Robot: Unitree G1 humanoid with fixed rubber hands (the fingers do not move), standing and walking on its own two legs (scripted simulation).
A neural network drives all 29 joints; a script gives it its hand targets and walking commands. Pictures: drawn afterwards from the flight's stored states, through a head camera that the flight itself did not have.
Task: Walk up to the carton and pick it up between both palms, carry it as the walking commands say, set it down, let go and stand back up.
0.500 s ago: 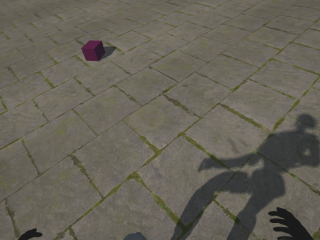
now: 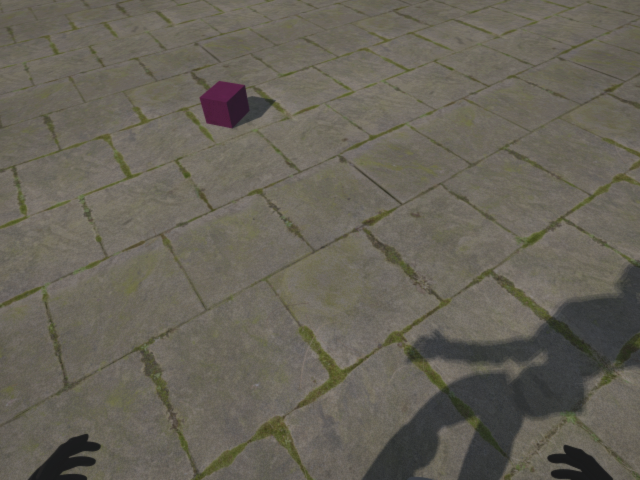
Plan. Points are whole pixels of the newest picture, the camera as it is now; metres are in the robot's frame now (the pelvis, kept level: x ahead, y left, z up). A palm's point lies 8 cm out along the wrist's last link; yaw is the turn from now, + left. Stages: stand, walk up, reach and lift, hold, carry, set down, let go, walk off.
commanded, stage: walk up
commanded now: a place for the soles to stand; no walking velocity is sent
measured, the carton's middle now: (225, 104) +2.22 +0.67 -0.69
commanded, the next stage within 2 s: none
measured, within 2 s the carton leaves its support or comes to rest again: neither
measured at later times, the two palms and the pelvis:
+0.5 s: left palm (114, 341) +0.31 +0.33 -0.04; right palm (511, 264) +0.49 -0.32 -0.08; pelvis +0.29 -0.03 +0.00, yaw +9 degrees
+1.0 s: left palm (148, 206) +0.63 +0.39 -0.06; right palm (455, 182) +0.73 -0.27 -0.09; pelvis +0.58 +0.04 -0.01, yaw +7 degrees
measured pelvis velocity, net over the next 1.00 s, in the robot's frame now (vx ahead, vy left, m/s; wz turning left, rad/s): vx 0.58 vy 0.04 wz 0.12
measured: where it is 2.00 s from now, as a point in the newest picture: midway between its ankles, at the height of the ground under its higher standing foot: (289, 267)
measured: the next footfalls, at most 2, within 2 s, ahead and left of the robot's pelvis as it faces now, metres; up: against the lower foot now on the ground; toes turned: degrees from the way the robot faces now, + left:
right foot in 0.20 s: +0.28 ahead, -0.16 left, +0.00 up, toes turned -5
left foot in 0.62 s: +0.54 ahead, +0.14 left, +0.00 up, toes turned +14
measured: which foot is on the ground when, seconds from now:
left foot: down 0.00-0.20, up 0.22-0.60, down 0.62-1.00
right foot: up 0.00-0.18, down 0.20-0.62, up 0.64-1.00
